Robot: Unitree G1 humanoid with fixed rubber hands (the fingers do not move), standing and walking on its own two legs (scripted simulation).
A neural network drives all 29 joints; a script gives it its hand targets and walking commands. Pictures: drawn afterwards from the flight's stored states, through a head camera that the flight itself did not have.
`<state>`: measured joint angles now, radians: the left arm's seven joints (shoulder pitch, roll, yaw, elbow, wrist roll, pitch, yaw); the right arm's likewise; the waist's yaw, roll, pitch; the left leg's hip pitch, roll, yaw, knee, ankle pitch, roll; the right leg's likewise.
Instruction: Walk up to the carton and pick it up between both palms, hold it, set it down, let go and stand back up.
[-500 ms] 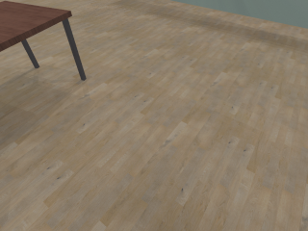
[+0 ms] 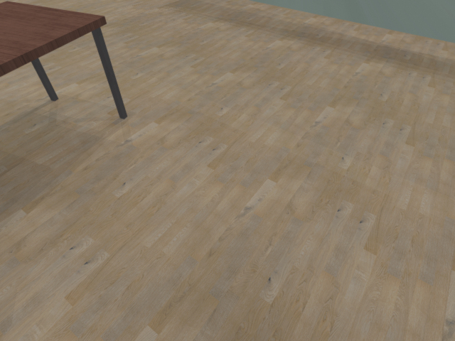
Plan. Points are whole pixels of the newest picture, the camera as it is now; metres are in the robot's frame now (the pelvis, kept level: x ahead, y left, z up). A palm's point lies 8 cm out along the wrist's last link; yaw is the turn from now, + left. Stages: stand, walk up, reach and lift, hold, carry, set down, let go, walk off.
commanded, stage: stand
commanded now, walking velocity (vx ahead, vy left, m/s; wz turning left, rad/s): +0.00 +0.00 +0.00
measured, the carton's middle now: out of the picture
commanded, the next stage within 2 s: walk up in 0.76 s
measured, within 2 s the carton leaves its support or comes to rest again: neither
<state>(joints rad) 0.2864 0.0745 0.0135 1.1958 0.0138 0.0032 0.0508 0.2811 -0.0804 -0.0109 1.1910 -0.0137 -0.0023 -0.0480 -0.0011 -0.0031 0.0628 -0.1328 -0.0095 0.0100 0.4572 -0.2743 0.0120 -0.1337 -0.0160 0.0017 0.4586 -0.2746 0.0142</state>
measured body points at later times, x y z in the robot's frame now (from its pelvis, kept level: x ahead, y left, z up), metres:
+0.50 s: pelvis +0.00 +0.01 +0.00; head +0.01 +0.01 +0.45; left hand -0.03 +0.20 -0.17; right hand -0.02 -0.19 -0.17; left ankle -0.01 +0.11 -0.74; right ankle -0.01 -0.13 -0.74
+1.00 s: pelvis +0.01 +0.02 +0.00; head +0.02 +0.02 +0.45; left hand -0.02 +0.21 -0.17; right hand -0.01 -0.18 -0.17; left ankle -0.01 +0.11 -0.74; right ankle -0.01 -0.13 -0.74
